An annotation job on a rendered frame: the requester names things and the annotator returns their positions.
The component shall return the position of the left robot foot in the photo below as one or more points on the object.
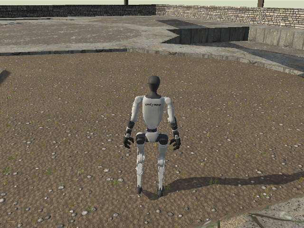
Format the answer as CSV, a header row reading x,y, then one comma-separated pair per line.
x,y
138,190

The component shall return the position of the right robot thigh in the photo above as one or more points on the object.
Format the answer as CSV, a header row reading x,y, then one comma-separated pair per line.
x,y
163,141

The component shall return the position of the robot left upper arm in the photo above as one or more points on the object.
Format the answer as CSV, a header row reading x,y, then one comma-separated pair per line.
x,y
135,108

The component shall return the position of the robot right hand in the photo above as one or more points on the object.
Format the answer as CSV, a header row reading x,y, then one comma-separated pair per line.
x,y
177,144

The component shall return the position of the robot left hand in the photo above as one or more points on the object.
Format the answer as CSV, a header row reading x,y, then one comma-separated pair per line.
x,y
125,141

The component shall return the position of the robot right forearm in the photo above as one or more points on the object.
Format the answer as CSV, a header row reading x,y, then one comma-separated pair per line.
x,y
175,129

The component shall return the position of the robot right upper arm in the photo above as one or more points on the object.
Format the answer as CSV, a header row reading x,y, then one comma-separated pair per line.
x,y
170,109

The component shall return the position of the robot left forearm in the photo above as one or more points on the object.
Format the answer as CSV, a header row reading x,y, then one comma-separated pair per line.
x,y
129,128

